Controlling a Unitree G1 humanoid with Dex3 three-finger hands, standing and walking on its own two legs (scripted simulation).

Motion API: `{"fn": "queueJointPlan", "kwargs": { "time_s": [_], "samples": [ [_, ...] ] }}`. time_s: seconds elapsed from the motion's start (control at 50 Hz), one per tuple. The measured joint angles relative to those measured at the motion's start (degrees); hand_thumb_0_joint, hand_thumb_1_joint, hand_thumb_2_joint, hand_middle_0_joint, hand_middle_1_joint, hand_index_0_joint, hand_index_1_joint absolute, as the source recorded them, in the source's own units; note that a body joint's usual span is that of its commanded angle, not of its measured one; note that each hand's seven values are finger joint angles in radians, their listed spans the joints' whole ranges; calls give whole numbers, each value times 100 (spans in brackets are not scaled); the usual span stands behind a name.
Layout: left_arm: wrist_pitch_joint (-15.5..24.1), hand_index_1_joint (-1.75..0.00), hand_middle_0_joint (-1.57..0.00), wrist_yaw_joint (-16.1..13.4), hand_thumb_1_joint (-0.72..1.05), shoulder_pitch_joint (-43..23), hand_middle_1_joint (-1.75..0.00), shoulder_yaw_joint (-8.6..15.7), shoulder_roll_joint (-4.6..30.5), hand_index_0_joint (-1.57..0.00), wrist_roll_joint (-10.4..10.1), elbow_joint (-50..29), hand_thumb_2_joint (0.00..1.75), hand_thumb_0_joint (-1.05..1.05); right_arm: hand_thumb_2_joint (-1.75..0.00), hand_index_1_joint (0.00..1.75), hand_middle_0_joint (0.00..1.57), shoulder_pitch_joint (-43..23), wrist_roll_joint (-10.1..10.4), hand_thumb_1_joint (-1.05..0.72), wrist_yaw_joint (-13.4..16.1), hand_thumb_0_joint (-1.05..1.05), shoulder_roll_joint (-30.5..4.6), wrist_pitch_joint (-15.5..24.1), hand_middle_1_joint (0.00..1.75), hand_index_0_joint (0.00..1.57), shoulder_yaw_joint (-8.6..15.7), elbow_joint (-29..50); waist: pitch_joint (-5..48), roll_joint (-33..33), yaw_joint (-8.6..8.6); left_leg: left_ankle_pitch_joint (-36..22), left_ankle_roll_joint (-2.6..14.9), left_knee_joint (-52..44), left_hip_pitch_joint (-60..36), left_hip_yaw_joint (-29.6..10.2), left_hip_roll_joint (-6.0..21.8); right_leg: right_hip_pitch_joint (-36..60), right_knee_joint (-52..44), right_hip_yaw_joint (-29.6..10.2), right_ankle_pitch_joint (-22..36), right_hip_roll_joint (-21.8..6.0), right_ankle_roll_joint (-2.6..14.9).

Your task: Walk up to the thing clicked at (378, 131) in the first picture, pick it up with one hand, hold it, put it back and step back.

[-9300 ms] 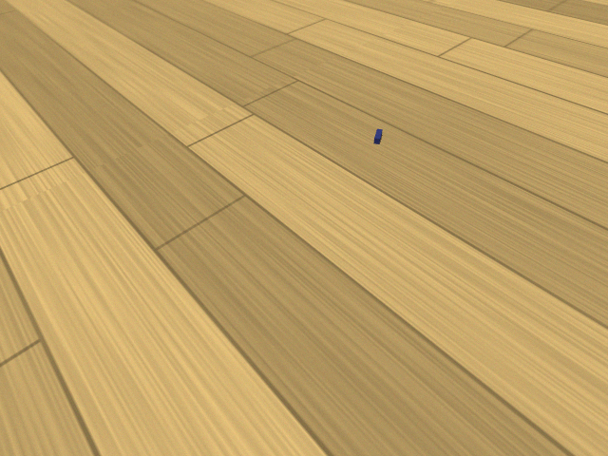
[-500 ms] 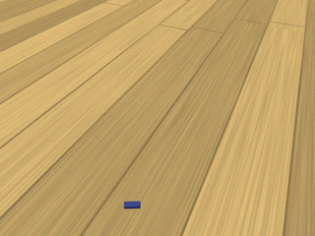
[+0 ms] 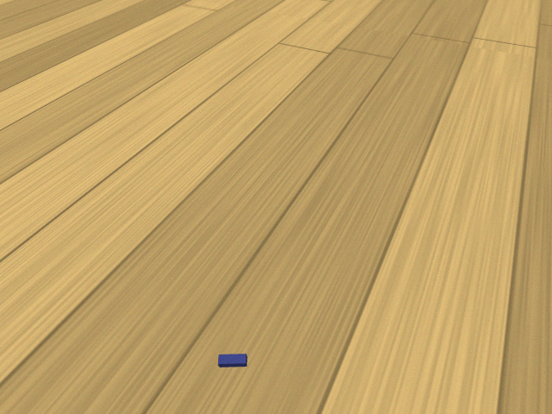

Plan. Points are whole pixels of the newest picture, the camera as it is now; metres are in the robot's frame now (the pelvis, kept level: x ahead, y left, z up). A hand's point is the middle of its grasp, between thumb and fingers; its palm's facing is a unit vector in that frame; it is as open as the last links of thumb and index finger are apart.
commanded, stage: stand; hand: left
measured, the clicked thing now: (232, 360) +0.44 +0.21 -0.76
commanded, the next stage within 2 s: walk up in 0.74 s
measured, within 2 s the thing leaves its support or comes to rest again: neither
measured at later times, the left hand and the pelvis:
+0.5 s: hand out of the picture +0.07 +0.26 -0.16, palm faces -0.02 -0.94 -0.34, open 7.4 cm; pelvis +0.00 +0.00 +0.00, yaw +0 degrees
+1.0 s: hand out of the picture +0.07 +0.28 -0.16, palm faces +0.02 -0.93 -0.37, open 7.4 cm; pelvis +0.02 +0.02 -0.01, yaw +1 degrees
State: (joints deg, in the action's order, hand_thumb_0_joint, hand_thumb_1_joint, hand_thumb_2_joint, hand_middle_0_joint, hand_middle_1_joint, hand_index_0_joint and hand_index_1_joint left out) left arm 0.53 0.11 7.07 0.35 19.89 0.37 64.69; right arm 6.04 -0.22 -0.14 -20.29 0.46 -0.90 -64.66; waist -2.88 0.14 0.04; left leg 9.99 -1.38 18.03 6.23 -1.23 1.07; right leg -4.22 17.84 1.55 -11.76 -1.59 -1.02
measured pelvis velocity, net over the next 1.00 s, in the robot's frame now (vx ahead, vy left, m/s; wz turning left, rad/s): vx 0.02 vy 0.02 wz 0.01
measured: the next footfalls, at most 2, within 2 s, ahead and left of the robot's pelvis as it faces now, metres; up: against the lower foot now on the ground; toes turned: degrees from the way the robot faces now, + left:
none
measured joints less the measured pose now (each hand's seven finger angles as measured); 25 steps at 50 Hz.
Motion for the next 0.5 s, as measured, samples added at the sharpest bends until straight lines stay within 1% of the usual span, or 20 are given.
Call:
{"fn": "queueJointPlan", "kwargs": {
  "time_s": [0.5],
  "samples": [
    [-3,-30,-20,-7,90,6,-30,-11,11,-21,-1,-35,90,0,-90,30,20,37,-5,-91,2,1,13,-5,30,20,20,7,10,-29,6,24,24,16,-2,6,-25,12,-2,-5,-16,-26,-21]
  ]
}}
